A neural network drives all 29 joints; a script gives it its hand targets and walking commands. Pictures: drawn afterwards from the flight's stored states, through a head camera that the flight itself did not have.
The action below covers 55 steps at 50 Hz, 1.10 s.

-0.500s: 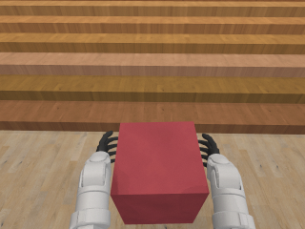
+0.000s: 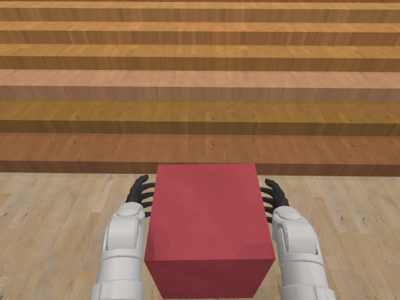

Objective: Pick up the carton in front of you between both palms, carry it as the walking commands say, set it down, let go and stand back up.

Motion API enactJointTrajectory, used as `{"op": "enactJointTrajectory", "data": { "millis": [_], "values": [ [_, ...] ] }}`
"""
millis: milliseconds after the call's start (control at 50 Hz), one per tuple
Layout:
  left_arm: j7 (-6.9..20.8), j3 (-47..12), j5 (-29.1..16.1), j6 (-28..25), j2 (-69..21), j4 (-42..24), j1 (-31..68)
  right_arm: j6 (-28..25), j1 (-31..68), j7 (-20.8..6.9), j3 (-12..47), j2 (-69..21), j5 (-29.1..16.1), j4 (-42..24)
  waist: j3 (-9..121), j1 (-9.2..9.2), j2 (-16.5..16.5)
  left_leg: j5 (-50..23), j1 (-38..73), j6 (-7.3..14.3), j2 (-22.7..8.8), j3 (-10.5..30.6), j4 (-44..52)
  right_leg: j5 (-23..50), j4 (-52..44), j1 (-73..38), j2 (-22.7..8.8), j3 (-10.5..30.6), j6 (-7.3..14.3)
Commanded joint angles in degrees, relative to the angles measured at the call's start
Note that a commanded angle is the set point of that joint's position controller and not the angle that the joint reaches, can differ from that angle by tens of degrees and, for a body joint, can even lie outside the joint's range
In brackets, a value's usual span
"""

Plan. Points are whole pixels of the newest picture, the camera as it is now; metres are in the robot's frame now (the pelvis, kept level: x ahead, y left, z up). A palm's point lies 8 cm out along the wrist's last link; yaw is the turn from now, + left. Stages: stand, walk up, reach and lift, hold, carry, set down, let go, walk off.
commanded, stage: hold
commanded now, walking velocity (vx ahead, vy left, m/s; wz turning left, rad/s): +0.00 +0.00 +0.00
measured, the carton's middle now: (207, 233) +0.28 +0.00 -0.03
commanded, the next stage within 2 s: carry in 0.10 s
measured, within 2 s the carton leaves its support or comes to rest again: neither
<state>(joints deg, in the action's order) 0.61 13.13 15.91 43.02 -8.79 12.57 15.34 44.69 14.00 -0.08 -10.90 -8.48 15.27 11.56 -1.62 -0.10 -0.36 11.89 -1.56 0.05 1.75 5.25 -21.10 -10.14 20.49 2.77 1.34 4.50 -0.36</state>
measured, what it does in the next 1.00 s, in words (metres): walks ahead: right foot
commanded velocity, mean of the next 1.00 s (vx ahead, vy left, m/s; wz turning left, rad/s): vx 0.47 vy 0.00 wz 0.00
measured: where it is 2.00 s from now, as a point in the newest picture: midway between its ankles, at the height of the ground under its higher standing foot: (192, 196)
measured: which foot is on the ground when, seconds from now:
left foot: down 0.00-0.64, up 0.66-1.00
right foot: down 0.00-0.30, up 0.32-0.60, down 0.62-1.00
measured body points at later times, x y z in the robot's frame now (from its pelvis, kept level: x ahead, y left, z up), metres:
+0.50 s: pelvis +0.09 +0.02 +0.01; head +0.07 +0.02 +0.45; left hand +0.37 +0.18 +0.09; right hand +0.37 -0.12 +0.09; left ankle +0.01 +0.12 -0.75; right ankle +0.12 -0.11 -0.71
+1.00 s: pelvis +0.37 +0.02 -0.01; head +0.36 +0.02 +0.44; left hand +0.61 +0.20 +0.08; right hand +0.64 -0.11 +0.08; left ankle +0.50 +0.15 -0.73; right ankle +0.23 -0.09 -0.75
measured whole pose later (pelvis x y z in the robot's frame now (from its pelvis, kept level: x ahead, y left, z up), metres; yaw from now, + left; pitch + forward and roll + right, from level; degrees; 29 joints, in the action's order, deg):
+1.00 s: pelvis +0.37 +0.02 -0.01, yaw +4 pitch +5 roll +0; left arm -7.0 3.5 2.6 69.7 -7.3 -27.1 3.0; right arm 71.1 0.5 7.2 -3.3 -7.3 3.4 -29.4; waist 8.2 -2.0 0.4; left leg 5.2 -32.0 0.4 -5.0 -10.6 -30.4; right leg -20.7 14.6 -1.9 -2.7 -12.2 -1.1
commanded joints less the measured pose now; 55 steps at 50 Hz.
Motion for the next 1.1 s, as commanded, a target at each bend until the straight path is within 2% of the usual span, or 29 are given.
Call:
{"op": "enactJointTrajectory", "data": {
  "millis": [0, 60, 80, 120, 140, 200, 220, 260, 280, 300, 320, 340, 380, 440, 520, 560, 580, 600, 620, 640, 660, 700, 760, 880, 960, 1020, 1040, 1060, 1080],
  "values": [
    [12.77, -30.16, -14.31, -0.90, -52.16, -0.76, 24.70, -2.79, 28.75, -12.60, 29.72, -51.07, -14.53, -4.11, 12.46, 0.04, -0.31, -9.55, -1.54, -0.45, 3.03, -0.24, 3.41, 8.22, -1.68, -4.92, 3.75, -0.47, 0.20],
    [12.79, -30.05, -14.27, -0.93, -52.26, -0.43, 25.12, -2.82, 29.20, -12.66, 29.63, -51.07, -14.43, -3.84, 12.32, 0.03, -0.30, -8.77, -1.78, -0.43, 2.98, -0.26, 3.39, 7.49, -1.62, -4.69, 3.75, -0.51, 0.25],
    [12.89, -31.15, -15.00, -0.70, -52.29, -0.57, 27.25, -2.63, 31.03, -12.79, 30.42, -51.58, -14.66, -2.94, 12.25, -0.18, 1.47, 1.08, -9.18, 0.75, -6.88, 0.44, 0.00, -2.67, 1.47, 2.46, -6.76, -0.93, 0.73],
    [12.71, -32.48, -15.89, -0.41, -52.75, -1.85, 27.14, -2.53, 32.61, -12.81, 31.92, -51.78, -16.22, -5.33, 11.50, -0.20, 1.85, 24.32, -14.30, 0.99, -4.80, 1.60, 1.14, -27.78, -3.13, 7.73, -6.72, 2.41, 1.43],
    [12.41, -33.75, -16.53, -0.11, -53.35, -3.76, 28.18, -2.29, 33.64, -12.68, 33.34, -52.29, -17.17, -6.91, 10.83, -0.20, 2.63, 28.49, -17.97, 0.82, -3.93, 1.00, -0.87, -33.26, -3.67, 7.78, -7.40, 4.00, 2.21],
    [10.86, -36.96, -18.53, 1.77, -53.48, -8.32, 26.30, -0.38, 33.88, -12.07, 37.50, -52.54, -20.24, -11.76, 16.17, -0.64, 8.40, 10.44, -18.54, -0.60, -0.54, -7.11, -13.76, -25.64, -7.98, 5.15, -13.72, 11.71, 6.35],
    [10.10, -38.33, -19.10, 2.95, -53.17, -10.38, 24.98, 0.71, 33.48, -11.77, 39.16, -52.39, -21.47, -13.55, 17.49, -0.43, 8.72, 10.24, -16.93, -0.37, -1.08, -7.90, -11.38, -24.27, -8.11, 6.37, -14.62, 11.50, 7.41],
    [8.66, -40.01, -20.13, 5.87, -51.89, -14.57, 24.30, 3.49, 33.82, -11.08, 41.04, -52.11, -23.37, -16.77, 18.95, -0.02, 6.85, 11.24, -6.51, 0.91, -1.10, -8.86, -1.83, -26.41, -4.22, 14.15, -12.17, 5.71, 6.21],
    [8.23, -41.56, -21.02, 7.46, -51.46, -17.58, 25.08, 4.97, 32.54, -10.32, 41.51, -51.08, -23.68, -18.23, 17.95, 0.28, 1.11, 17.01, -4.46, 2.06, -5.01, -2.03, 2.79, -25.83, 1.98, 18.38, -8.21, -0.40, 3.70],
    [7.81, -42.62, -22.05, 9.16, -51.06, -19.58, 26.51, 6.61, 30.49, -9.43, 41.09, -49.86, -23.31, -19.02, 16.50, 1.14, -10.17, 26.56, -0.35, 5.59, -14.55, 13.38, 9.47, -21.27, 16.59, 27.00, -3.70, -7.34, 0.68],
    [7.34, -43.33, -22.98, 10.90, -49.80, -20.79, 26.91, 8.27, 27.93, -8.47, 40.53, -48.99, -22.81, -19.09, 12.39, 1.61, -14.50, 24.90, 5.13, 9.37, -21.22, 24.44, 13.41, -18.79, 22.76, 39.20, -1.71, -10.71, -0.20],
    [6.86, -45.03, -24.38, 12.40, -49.24, -22.37, 26.89, 9.74, 26.38, -7.40, 40.44, -47.78, -22.81, -21.18, 11.31, 1.60, -11.16, 16.79, 6.27, 11.79, -22.83, 25.92, 13.23, -17.75, 25.08, 42.29, -4.30, -8.10, 0.31],
    [5.91, -47.28, -27.22, 14.80, -49.15, -25.30, 25.11, 12.35, 25.17, -5.61, 41.18, -46.58, -23.54, -26.63, 15.32, 1.46, -6.37, 3.63, 10.18, 11.14, -21.14, 17.80, 10.84, -15.62, 23.86, 42.14, -5.10, -8.25, 0.25],
    [4.35, -49.25, -29.20, 18.08, -49.72, -30.50, 18.49, 15.96, 20.19, -4.19, 43.67, -46.60, -25.83, -33.69, 18.59, 1.38, -8.88, -9.05, 10.45, 8.51, -16.27, 6.70, 8.71, -9.70, 18.28, 36.29, -3.01, -12.08, -0.45],
    [2.67, -48.84, -29.26, 21.96, -49.14, -37.43, 10.95, 20.06, 13.48, -3.63, 45.28, -46.48, -28.18, -40.24, 17.31, 1.35, -9.90, -10.91, 4.57, 7.31, -14.98, 1.04, 7.67, -3.44, 8.50, 27.39, -1.62, -15.39, -0.56],
    [2.36, -48.12, -29.32, 23.51, -49.13, -40.19, 7.37, 21.69, 11.95, -3.61, 46.27, -46.98, -29.63, -43.31, 18.58, 0.47, -7.15, -13.59, -4.44, 4.95, -12.81, -4.51, 0.15, 2.47, 0.83, 10.41, 0.32, -18.88, -0.11],
    [2.27, -47.67, -29.47, 24.20, -49.16, -41.56, 6.59, 22.40, 10.79, -3.56, 46.66, -46.89, -30.21, -44.66, 21.10, 0.42, -4.69, -15.15, -11.67, 3.58, -11.71, -6.81, -6.31, 1.77, 1.17, -1.64, -1.26, -17.82, 0.76],
    [1.94, -46.99, -29.28, 24.91, -47.68, -42.52, 6.36, 23.18, 13.05, -3.39, 46.72, -45.16, -30.98, -46.38, 24.52, -0.88, 0.81, -5.80, -20.27, 1.85, -9.43, -9.88, -17.77, -6.18, -0.12, -12.33, -9.73, -7.85, 2.50],
    [1.48, -46.09, -28.81, 25.60, -45.24, -42.44, 6.57, 24.24, 14.72, -3.08, 46.99, -43.89, -31.71, -47.92, 24.94, -1.29, 14.23, 10.77, -35.73, -0.58, -3.45, -13.28, -33.26, -18.37, -7.10, -19.24, -25.57, 17.61, 8.82],
    [1.02, -45.54, -28.87, 25.85, -45.22, -42.46, 7.72, 25.09, 17.18, -2.98, 47.90, -42.53, -32.82, -49.20, 22.91, -1.38, 14.28, 16.47, -42.77, 0.84, -3.75, -7.87, -42.65, -19.34, -9.80, -17.52, -29.79, 26.90, 14.15],
    [0.71, -45.38, -29.34, 26.11, -45.89, -43.67, 9.12, 25.45, 18.50, -2.98, 48.29, -42.71, -33.83, -49.39, 20.31, -1.36, 9.80, 15.83, -43.86, 1.81, -7.17, -5.69, -46.61, -17.68, -10.16, -12.53, -28.51, 24.11, 14.16],
    [0.48, -46.17, -30.53, 26.69, -46.95, -44.57, 12.06, 25.74, 18.43, -2.77, 47.36, -44.65, -33.94, -47.21, 18.21, -0.96, 2.49, 8.92, -41.74, 1.71, -10.72, -5.10, -44.46, -15.97, -12.24, -4.68, -24.27, 13.44, 11.13],
    [0.69, -47.38, -31.96, 27.52, -46.62, -43.87, 11.75, 25.89, 14.29, -1.83, 45.26, -45.06, -31.40, -44.04, 16.92, -0.77, 4.02, 3.84, -36.55, -0.23, -9.60, -8.90, -32.73, -7.14, -13.65, -0.35, -20.07, 1.11, 8.42],
    [1.75, -47.92, -32.62, 27.81, -45.25, -42.13, 9.51, 25.70, 10.47, -0.58, 43.81, -44.92, -27.89, -41.98, 12.21, -1.17, 7.53, -5.55, -33.12, -0.73, -6.34, -15.19, -13.83, 6.21, -12.57, -1.53, -16.01, -8.99, 7.09],
    [2.44, -48.12, -31.68, 27.20, -45.96, -42.63, 8.22, 25.24, 11.03, -1.24, 45.26, -45.26, -28.39, -44.39, 10.33, -1.35, 9.72, -8.50, -28.30, 0.75, -5.51, -17.57, -8.42, 12.05, -9.26, -3.36, -15.88, -11.68, 5.84],
    [2.57, -48.88, -31.61, 26.84, -45.08, -45.38, 10.31, 24.71, 12.52, -1.83, 45.70, -44.63, -29.37, -45.87, 16.61, 0.35, 6.08, -2.96, -7.35, 2.12, -1.09, -22.58, -5.49, 23.47, 10.45, 2.07, -12.02, -18.77, 3.09],
    [2.40, -48.92, -31.79, 26.93, -43.90, -46.64, 11.58, 24.55, 12.84, -1.92, 45.47, -43.80, -29.63, -46.47, 21.07, 1.69, 0.95, 3.75, 6.12, 3.66, -8.17, -11.66, -3.34, 14.67, 23.07, 12.82, -9.91, -18.50, 1.12],
    [2.28, -49.27, -32.27, 27.29, -43.18, -49.29, 13.07, 24.17, 14.10, -2.05, 45.21, -42.81, -29.84, -46.55, 27.31, 2.18, -14.82, 15.05, 18.11, 12.04, -24.34, 17.11, 3.78, -0.55, 43.68, 28.57, -3.53, -16.77, -1.53],
    [2.40, -49.82, -33.09, 27.26, -43.21, -49.54, 14.07, 24.12, 13.54, -2.14, 45.71, -44.08, -30.83, -46.86, 24.71, 1.38, -15.89, 6.58, 17.47, 13.38, -26.66, 25.02, 9.34, -16.80, 51.83, 37.76, -1.48, -9.91, -0.50]
  ]
}}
